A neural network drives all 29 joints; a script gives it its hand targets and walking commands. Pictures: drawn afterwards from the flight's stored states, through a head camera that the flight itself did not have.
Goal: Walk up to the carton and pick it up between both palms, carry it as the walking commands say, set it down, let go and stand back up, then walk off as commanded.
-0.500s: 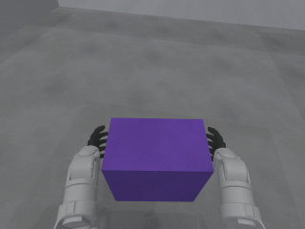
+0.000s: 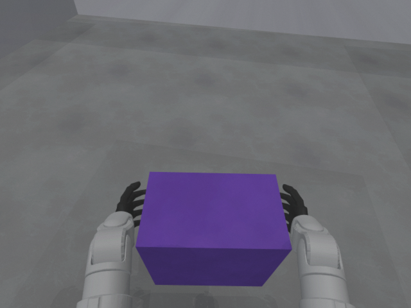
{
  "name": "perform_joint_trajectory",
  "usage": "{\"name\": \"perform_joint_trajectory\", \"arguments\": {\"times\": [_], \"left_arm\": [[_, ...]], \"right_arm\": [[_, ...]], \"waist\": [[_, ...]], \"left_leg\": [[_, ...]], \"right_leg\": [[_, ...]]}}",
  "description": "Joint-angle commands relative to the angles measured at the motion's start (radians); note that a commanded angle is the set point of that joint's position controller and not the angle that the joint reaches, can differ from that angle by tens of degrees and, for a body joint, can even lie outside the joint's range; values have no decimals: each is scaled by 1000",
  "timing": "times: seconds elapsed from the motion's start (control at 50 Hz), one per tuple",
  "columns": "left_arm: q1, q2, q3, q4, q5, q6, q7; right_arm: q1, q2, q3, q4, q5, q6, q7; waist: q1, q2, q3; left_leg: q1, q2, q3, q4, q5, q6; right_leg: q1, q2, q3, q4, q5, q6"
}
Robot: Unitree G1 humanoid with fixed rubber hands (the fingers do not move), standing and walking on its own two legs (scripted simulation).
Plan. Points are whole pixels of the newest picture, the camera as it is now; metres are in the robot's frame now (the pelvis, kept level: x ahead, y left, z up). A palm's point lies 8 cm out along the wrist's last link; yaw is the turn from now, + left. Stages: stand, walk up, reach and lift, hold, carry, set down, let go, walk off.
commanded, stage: hold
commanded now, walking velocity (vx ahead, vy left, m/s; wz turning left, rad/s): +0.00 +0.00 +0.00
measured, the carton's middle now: (210, 234) +0.27 +0.00 -0.03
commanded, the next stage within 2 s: carry in 0.92 s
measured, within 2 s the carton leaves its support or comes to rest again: neither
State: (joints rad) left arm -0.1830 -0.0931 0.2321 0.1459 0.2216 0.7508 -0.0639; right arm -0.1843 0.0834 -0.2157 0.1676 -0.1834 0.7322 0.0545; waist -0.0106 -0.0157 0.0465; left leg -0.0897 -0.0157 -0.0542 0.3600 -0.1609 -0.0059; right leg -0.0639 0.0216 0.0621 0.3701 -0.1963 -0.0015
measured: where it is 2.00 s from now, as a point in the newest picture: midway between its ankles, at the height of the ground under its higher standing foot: outside the picture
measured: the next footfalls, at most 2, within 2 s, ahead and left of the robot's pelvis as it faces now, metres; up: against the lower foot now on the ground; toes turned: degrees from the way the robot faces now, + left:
right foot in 1.76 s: -0.03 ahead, -0.02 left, +0.00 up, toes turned -5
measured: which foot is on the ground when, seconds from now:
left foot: down 0.00-1.00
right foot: down 0.00-1.00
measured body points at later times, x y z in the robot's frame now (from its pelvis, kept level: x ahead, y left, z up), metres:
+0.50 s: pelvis -0.01 +0.00 +0.00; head -0.04 +0.00 +0.45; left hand +0.28 +0.17 +0.02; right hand +0.28 -0.18 +0.03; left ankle +0.03 +0.12 -0.75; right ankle +0.01 -0.12 -0.75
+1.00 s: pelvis -0.01 +0.00 -0.01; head -0.04 +0.00 +0.44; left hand +0.28 +0.17 +0.02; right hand +0.28 -0.18 +0.02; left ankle +0.03 +0.12 -0.75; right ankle +0.01 -0.12 -0.75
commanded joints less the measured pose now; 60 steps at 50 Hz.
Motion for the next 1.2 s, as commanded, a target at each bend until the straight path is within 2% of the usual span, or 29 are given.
{"name": "perform_joint_trajectory", "arguments": {"times": [0.0,0.1,0.28,0.46,0.56,0.6,0.68,0.88,0.9,0.92,0.94,0.96,0.98,1.02,1.06,1.08,1.1,1.14,1.16,1.18], "left_arm": [[-585,-860,-704,-177,-293,-51,-213],[-575,-850,-701,-175,-292,-47,-211],[-580,-845,-703,-174,-293,-42,-212],[-585,-852,-692,-154,-295,-43,-212],[-594,-859,-699,-164,-299,-46,-212],[-588,-858,-697,-159,-299,-46,-213],[-587,-854,-691,-154,-292,-44,-212],[-557,-858,-709,-182,-297,-44,-203],[-558,-822,-711,-114,-286,-40,-205],[-565,-827,-740,-171,-320,-35,-202],[-602,-836,-749,-202,-346,-26,-197],[-717,-826,-768,-234,-387,-23,-189],[-761,-814,-778,-257,-411,-6,-182],[-640,-824,-750,-232,-402,45,-177],[-633,-823,-750,-245,-417,86,-172],[-672,-816,-754,-256,-433,108,-168],[-666,-813,-753,-255,-435,134,-161],[-674,-816,-760,-281,-453,188,-153],[-668,-820,-765,-302,-463,214,-150],[-667,-834,-774,-339,-480,238,-148]], "right_arm": [[-571,882,665,-171,229,-40,207],[-575,878,668,-179,227,-37,204],[-563,879,661,-165,227,-33,200],[-578,880,656,-158,223,-34,204],[-578,882,655,-154,228,-35,206],[-576,884,656,-152,227,-36,207],[-577,881,651,-147,224,-33,206],[-559,862,660,-186,231,-35,204],[-556,838,653,-139,233,-16,201],[-557,843,684,-185,256,-10,196],[-573,846,700,-211,274,-2,195],[-714,837,735,-260,318,1,186],[-756,830,747,-277,338,18,178],[-641,843,732,-260,331,68,171],[-623,855,733,-264,352,114,170],[-670,859,742,-287,377,136,166],[-642,865,737,-277,383,165,163],[-638,880,736,-296,405,216,159],[-636,888,737,-316,418,238,158],[-652,894,743,-352,435,260,157]], "waist": [[3,16,-360],[2,4,-349],[-2,24,-330],[-2,0,-322],[-3,20,-330],[-2,6,-329],[-3,12,-321],[-5,19,-340],[2,49,-488],[10,80,-475],[11,60,-506],[16,49,-535],[20,31,-542],[24,-41,-519],[25,-119,-499],[22,-155,-490],[17,-173,-491],[12,-146,-462],[11,-114,-450],[14,-54,-448]], "left_leg": [[160,-81,-17,-22,190,-6],[160,-81,-16,-21,154,-4],[142,-82,-11,-23,124,-4],[141,-79,-11,-22,94,-2],[138,-79,-11,-20,103,-4],[136,-77,-11,-21,108,-4],[135,-79,-9,-24,94,-4],[140,-77,-12,-24,150,-8],[68,137,-53,73,306,28],[31,131,-55,97,304,36],[18,133,-49,142,335,38],[-6,127,-37,188,360,37],[-44,120,-36,212,343,35],[-155,87,-28,264,183,31],[-241,51,0,282,-21,21],[-268,36,14,268,-136,21],[-269,33,21,252,-185,22],[-222,24,33,216,-157,25],[-187,26,28,175,-113,33],[-157,50,-4,144,-24,44]], "right_leg": [[14,68,14,-54,187,-1],[4,66,14,-54,157,-2],[1,63,14,-53,136,-5],[-12,62,13,-53,105,-5],[-6,62,12,-48,114,-6],[-4,64,11,-49,118,-5],[-6,62,10,-53,106,-5],[13,69,7,-49,155,-5],[-45,-129,-18,132,193,-24],[-73,-131,13,145,186,-25],[-74,-147,19,161,251,-29],[-74,-163,32,180,316,-29],[-71,-178,58,190,350,-38],[-79,-231,134,168,312,-70],[-81,-290,202,136,315,-106],[-84,-307,216,128,332,-115],[-103,-310,211,135,326,-116],[-201,-281,166,141,236,-87],[-254,-256,135,152,180,-67],[-299,-220,92,186,93,-43]]}}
